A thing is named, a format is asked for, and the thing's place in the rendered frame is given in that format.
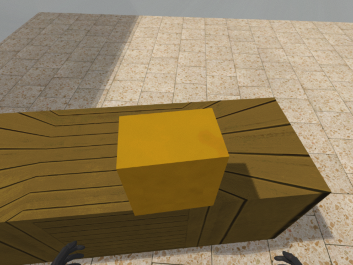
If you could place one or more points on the pedestal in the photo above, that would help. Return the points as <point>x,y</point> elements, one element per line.
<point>59,183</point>

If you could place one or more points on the right robot hand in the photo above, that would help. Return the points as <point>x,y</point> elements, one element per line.
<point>288,258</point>

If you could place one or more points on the left robot hand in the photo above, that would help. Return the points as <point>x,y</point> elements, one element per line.
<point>63,257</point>

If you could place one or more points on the carton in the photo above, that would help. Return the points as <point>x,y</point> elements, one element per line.
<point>170,161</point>

